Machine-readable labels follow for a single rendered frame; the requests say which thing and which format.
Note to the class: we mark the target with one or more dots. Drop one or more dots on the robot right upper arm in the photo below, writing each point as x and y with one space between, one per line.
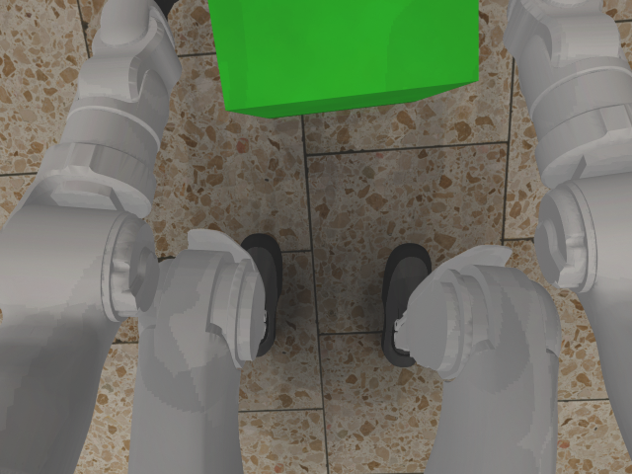
583 241

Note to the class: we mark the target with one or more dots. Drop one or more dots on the right robot thigh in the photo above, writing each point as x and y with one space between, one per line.
484 327

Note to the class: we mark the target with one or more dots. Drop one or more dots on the robot left foot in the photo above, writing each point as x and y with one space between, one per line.
266 254

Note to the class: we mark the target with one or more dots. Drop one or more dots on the left robot hand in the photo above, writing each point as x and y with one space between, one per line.
166 6

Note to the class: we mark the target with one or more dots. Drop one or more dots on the robot left upper arm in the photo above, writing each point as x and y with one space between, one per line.
69 276

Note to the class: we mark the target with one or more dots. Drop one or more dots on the robot right forearm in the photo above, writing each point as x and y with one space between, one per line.
577 85

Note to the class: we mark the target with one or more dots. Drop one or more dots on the robot left forearm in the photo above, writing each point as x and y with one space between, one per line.
107 152

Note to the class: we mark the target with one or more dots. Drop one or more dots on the carton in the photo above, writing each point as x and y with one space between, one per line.
284 58

